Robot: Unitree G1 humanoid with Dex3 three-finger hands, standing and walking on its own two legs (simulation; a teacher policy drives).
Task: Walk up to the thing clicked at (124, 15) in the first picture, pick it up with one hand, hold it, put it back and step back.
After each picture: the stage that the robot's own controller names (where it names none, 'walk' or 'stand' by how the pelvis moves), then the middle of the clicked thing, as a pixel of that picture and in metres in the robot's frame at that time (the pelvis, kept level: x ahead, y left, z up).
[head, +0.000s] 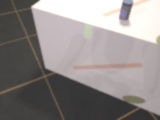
stand; (125, 9) +0.94 -0.28 -0.03
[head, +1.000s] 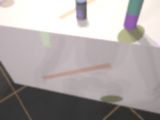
walk; (81, 8) +0.87 +0.04 +0.00
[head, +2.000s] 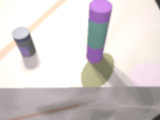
stand; (24, 42) +0.52 +0.25 +0.00
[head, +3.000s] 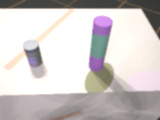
stand; (33, 53) +0.54 +0.22 -0.03
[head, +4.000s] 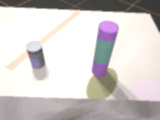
stand; (36, 55) +0.53 +0.21 -0.03
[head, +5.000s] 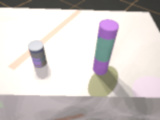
stand; (38, 54) +0.54 +0.21 -0.03
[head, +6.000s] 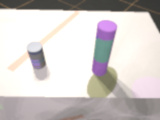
stand; (36, 55) +0.53 +0.21 -0.03
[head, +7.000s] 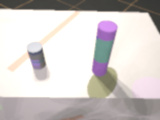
stand; (36, 56) +0.53 +0.21 -0.03
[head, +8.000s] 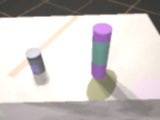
rise first; (36, 61) +0.51 +0.24 -0.03
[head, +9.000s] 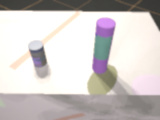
go down; (38, 54) +0.54 +0.23 -0.02
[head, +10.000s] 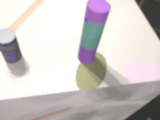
go down; (9, 46) +0.50 +0.23 +0.01
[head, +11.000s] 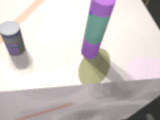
approach; (13, 39) +0.52 +0.22 +0.02
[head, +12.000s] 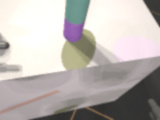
close in; out of the picture +0.54 +0.24 +0.06
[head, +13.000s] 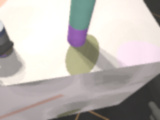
lift; out of the picture +0.48 +0.21 +0.05
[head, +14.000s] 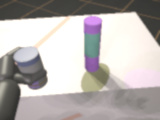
lift; (32, 68) +0.33 +0.15 +0.15
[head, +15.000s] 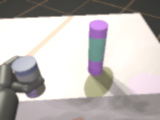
hold; (30, 77) +0.32 +0.17 +0.12
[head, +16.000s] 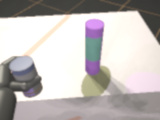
hold; (27, 77) +0.33 +0.17 +0.11
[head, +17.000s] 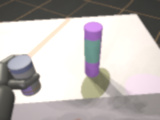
crouch; (26, 76) +0.33 +0.18 +0.12
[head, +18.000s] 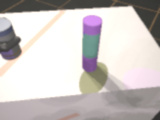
crouch; (6, 40) +0.43 +0.23 +0.16
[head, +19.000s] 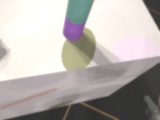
lower; out of the picture +0.51 +0.24 +0.04
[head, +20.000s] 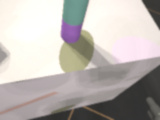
lower; out of the picture +0.51 +0.24 +0.05
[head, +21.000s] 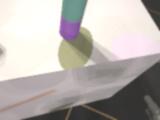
lower; out of the picture +0.52 +0.25 +0.06
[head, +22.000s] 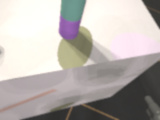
lower; out of the picture +0.52 +0.25 +0.06
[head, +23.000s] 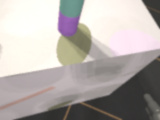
loosen; out of the picture +0.53 +0.25 +0.07
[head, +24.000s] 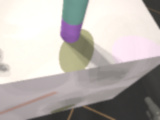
withdraw; out of the picture +0.51 +0.25 +0.06
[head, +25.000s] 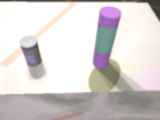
sink last; (31, 51) +0.50 +0.23 +0.02
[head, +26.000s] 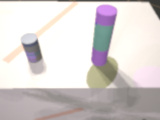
stand; (32, 48) +0.52 +0.24 +0.01
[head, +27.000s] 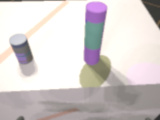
stand; (22, 49) +0.52 +0.25 +0.03
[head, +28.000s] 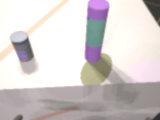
stand; (22, 47) +0.52 +0.25 +0.03
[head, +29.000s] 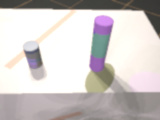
stand; (33, 55) +0.53 +0.23 -0.02
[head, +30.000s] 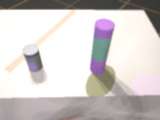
stand; (33, 58) +0.51 +0.22 -0.03
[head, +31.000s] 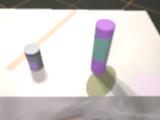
stand; (34, 57) +0.52 +0.22 -0.03
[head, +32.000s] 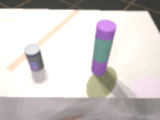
walk; (34, 58) +0.51 +0.22 -0.03
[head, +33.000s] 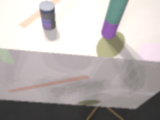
walk; (48, 16) +0.67 +0.17 -0.02
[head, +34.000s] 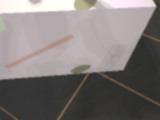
walk; out of the picture +0.90 +0.31 +0.00
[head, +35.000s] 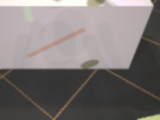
stand; out of the picture +1.15 +0.23 -0.01
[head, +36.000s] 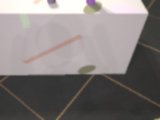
stand; out of the picture +1.13 +0.23 -0.03
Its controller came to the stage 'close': yes
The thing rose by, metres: 0.23
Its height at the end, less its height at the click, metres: +0.00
